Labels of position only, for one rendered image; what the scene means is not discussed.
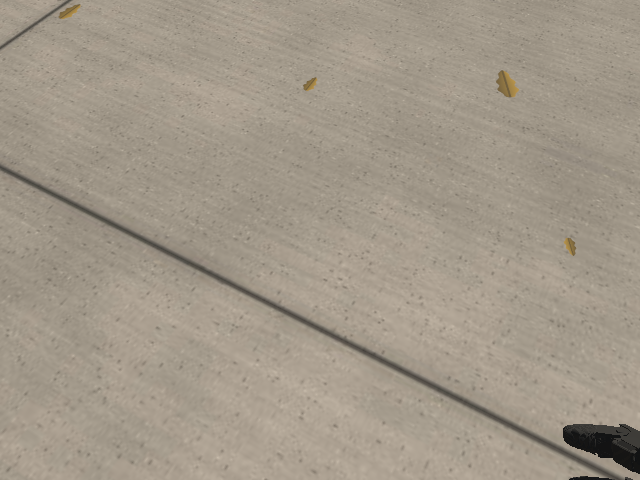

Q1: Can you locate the robot right hand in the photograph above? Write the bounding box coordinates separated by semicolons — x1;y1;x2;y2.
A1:
563;424;640;480

